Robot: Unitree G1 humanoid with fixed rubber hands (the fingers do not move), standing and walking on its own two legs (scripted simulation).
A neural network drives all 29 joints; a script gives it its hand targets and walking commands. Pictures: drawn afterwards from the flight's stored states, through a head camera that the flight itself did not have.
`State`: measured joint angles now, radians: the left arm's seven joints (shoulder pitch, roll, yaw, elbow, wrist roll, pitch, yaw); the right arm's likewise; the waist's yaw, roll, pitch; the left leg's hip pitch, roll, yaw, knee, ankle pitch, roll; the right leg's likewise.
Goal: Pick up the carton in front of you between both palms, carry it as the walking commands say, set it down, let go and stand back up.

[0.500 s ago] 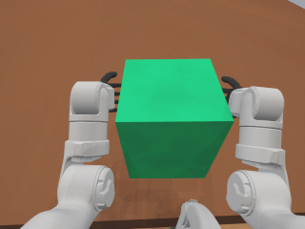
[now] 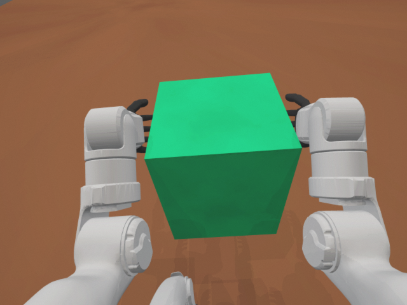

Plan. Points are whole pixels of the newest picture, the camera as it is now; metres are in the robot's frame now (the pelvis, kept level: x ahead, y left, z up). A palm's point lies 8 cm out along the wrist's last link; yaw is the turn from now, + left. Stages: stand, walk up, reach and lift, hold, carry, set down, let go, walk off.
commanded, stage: carry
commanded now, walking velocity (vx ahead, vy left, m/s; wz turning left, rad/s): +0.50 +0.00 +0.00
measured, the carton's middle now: (219, 160) +0.38 -0.01 +0.13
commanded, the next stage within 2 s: none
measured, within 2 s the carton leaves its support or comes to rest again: neither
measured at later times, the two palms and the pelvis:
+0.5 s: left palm (124, 8) +0.66 +0.18 +0.35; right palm out of the picture +0.64 -0.12 +0.35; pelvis +0.28 +0.03 +0.14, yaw +0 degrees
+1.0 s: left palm (153, 22) +0.90 +0.17 +0.25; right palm (246, 13) +0.90 -0.13 +0.25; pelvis +0.56 +0.03 +0.15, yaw +1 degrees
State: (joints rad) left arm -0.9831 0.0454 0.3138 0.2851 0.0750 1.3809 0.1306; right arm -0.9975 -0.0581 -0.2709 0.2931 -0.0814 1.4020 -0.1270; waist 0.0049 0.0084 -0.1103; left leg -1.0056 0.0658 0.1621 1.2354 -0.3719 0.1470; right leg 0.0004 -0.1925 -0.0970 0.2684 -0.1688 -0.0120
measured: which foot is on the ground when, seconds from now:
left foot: down 0.00-0.60, up 0.62-1.00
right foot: down 0.00-0.00, up 0.02-0.56, down 0.58-1.00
